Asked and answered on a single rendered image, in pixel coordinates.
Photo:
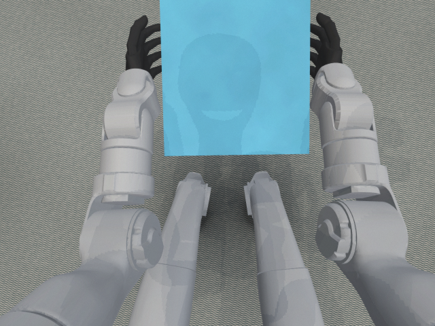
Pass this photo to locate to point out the right robot shin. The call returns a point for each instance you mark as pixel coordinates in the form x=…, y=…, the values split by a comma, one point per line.
x=263, y=174

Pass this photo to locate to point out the right robot upper arm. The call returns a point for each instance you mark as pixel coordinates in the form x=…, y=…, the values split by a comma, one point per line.
x=368, y=241

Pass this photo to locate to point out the robot left hand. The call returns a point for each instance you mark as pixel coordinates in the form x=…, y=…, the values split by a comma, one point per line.
x=137, y=49

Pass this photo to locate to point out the left robot forearm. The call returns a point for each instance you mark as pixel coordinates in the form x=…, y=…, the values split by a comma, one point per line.
x=127, y=140

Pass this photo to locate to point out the left robot upper arm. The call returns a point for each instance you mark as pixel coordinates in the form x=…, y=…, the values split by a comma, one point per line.
x=116, y=247

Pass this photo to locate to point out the right robot forearm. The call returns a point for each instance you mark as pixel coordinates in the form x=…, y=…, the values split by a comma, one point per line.
x=352, y=167

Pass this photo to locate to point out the robot right thigh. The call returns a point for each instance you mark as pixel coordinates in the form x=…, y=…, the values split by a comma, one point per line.
x=286, y=293

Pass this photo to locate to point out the robot right hand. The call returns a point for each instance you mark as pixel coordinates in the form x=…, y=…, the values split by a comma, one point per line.
x=328, y=47

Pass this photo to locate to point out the carton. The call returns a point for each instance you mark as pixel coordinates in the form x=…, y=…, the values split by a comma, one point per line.
x=235, y=77

